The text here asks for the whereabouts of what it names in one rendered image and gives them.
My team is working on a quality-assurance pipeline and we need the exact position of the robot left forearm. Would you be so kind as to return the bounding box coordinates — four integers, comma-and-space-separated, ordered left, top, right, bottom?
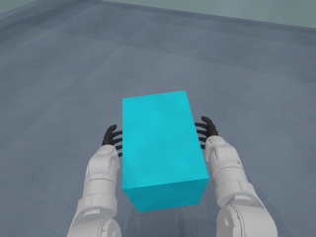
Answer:
66, 144, 120, 237

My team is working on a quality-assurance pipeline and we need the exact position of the right robot upper arm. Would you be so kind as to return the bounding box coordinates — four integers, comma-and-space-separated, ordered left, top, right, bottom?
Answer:
216, 203, 277, 237

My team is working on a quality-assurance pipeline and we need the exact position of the robot right hand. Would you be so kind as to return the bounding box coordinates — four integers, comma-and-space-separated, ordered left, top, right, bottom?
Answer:
195, 116, 218, 149

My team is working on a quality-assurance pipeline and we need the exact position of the left robot upper arm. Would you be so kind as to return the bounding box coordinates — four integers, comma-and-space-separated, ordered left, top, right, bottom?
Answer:
67, 217, 122, 237

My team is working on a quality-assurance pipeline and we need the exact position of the robot left hand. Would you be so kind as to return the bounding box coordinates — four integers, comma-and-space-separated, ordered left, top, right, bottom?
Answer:
102, 124, 122, 157

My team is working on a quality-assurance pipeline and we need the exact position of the carton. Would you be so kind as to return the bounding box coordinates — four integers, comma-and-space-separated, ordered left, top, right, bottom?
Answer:
122, 90, 209, 212

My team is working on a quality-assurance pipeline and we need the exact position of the robot right forearm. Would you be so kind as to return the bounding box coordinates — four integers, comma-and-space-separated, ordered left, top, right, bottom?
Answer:
204, 135, 278, 237

